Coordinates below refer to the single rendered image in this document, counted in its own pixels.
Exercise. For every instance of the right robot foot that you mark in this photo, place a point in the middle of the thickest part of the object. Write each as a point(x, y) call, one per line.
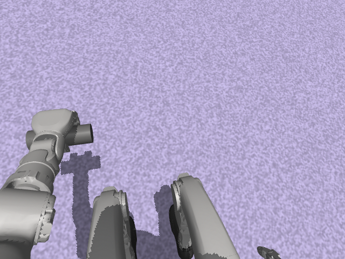
point(182, 252)

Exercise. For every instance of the left robot hand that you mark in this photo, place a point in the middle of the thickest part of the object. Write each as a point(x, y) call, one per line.
point(58, 120)

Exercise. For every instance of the left robot arm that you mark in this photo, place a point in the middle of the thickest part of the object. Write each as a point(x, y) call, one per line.
point(26, 200)

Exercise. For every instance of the right robot hand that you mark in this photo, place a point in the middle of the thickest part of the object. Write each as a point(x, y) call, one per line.
point(268, 253)

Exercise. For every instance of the can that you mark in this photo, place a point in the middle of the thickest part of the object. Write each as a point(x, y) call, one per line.
point(79, 134)

